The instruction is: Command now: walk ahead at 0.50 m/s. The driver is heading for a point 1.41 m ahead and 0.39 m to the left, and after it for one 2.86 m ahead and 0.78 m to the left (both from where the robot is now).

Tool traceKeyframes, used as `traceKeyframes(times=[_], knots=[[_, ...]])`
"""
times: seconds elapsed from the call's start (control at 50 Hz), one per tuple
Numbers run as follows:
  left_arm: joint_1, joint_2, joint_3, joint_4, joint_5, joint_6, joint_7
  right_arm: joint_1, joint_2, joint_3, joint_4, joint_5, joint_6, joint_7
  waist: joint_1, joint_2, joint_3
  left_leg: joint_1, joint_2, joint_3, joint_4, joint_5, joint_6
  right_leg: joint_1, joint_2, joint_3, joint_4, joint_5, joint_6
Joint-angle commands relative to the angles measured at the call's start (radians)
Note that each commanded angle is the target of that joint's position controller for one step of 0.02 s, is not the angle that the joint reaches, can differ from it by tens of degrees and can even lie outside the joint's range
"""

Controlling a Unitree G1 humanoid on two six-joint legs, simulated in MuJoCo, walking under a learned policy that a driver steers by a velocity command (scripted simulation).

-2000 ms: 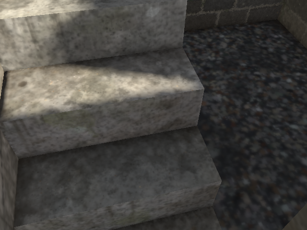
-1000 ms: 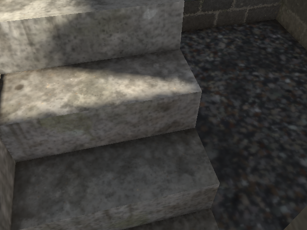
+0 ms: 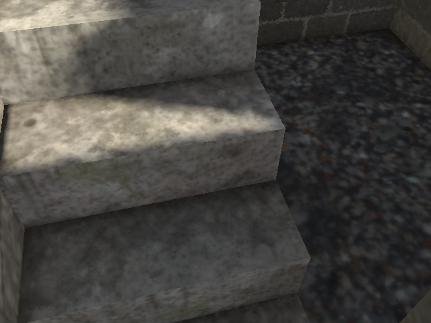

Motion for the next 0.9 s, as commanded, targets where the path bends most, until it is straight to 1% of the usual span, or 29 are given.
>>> traceKeyframes(times=[0.02, 0.08, 0.2, 0.22, 0.3, 0.32, 0.4, 0.48, 0.6, 0.76, 0.9], knots=[[-0.033, 0.075, 0.014, -0.071, 0.003, -0.013, 0.000, -0.003, -0.057, -0.010, -0.061, 0.003, -0.017, -0.004, -0.002, 0.011, -0.051, 0.055, 0.110, -0.076, -0.005, 0.212, 0.015, -0.017, -0.090, 0.054, -0.027, 0.185, 0.002], [-0.031, 0.073, 0.013, -0.073, 0.001, -0.012, 0.000, -0.007, -0.060, -0.010, -0.060, 0.002, -0.017, -0.004, 0.000, 0.011, -0.060, 0.058, 0.110, -0.076, -0.005, 0.208, 0.015, -0.011, -0.089, 0.052, -0.027, 0.180, 0.002], [-0.030, 0.076, 0.012, -0.076, 0.002, -0.013, -0.001, -0.007, -0.059, -0.008, -0.055, 0.002, -0.017, -0.003, 0.000, 0.012, -0.056, 0.051, 0.110, -0.077, -0.010, 0.188, 0.014, -0.012, -0.088, 0.051, -0.030, 0.164, 0.002], [-0.023, 0.079, 0.014, -0.075, -0.002, -0.010, 0.003, -0.017, -0.056, -0.006, -0.061, -0.001, -0.018, -0.003, -0.004, 0.031, -0.059, 0.048, 0.108, -0.082, -0.028, 0.175, 0.018, -0.001, -0.089, 0.052, -0.035, 0.169, -0.001], [-0.021, 0.082, 0.015, -0.079, -0.001, -0.009, 0.005, -0.014, -0.059, -0.006, -0.054, -0.001, -0.017, -0.004, -0.004, 0.013, -0.054, 0.052, 0.108, -0.083, -0.032, 0.173, 0.020, 0.001, -0.089, 0.049, -0.037, 0.174, 0.001], [-0.024, 0.074, 0.016, -0.077, -0.008, -0.010, 0.008, -0.024, -0.071, -0.012, -0.061, -0.005, -0.015, -0.001, -0.001, 0.008, -0.068, 0.070, 0.108, -0.085, -0.027, 0.168, 0.019, -0.010, -0.089, 0.041, -0.026, 0.154, -0.005], [-0.022, 0.076, 0.016, -0.075, -0.005, -0.011, 0.008, -0.028, -0.063, -0.010, -0.064, -0.006, -0.013, 0.001, -0.003, 0.014, -0.047, 0.066, 0.108, -0.086, -0.033, 0.146, 0.018, -0.032, -0.089, 0.043, -0.033, 0.137, -0.006], [0.019, 0.082, 0.022, -0.056, -0.004, -0.008, 0.007, 0.013, -0.070, -0.017, -0.044, -0.005, -0.013, 0.000, 0.000, 0.010, -0.051, 0.072, 0.106, -0.070, 0.010, 0.235, 0.020, -0.029, -0.089, 0.041, 0.003, 0.171, -0.004], [0.043, 0.081, 0.026, -0.038, -0.002, -0.002, 0.003, 0.029, -0.070, -0.022, -0.032, -0.006, -0.006, 0.002, 0.002, 0.010, -0.022, 0.040, 0.101, -0.066, 0.026, 0.186, 0.021, -0.044, -0.086, 0.044, 0.024, 0.131, -0.004], [0.085, 0.081, 0.031, -0.011, -0.004, 0.004, 0.003, 0.065, -0.068, -0.028, -0.010, -0.005, 0.000, 0.001, 0.004, 0.010, -0.006, 0.022, 0.100, -0.069, 0.038, 0.156, 0.021, -0.051, -0.085, 0.050, 0.039, 0.108, -0.005], [0.121, 0.079, 0.033, 0.015, -0.004, 0.010, 0.003, 0.099, -0.064, -0.029, 0.012, -0.004, 0.004, -0.001, 0.006, 0.011, 0.012, 0.003, 0.099, -0.073, 0.038, 0.114, 0.021, -0.059, -0.084, 0.053, 0.042, 0.082, -0.005]])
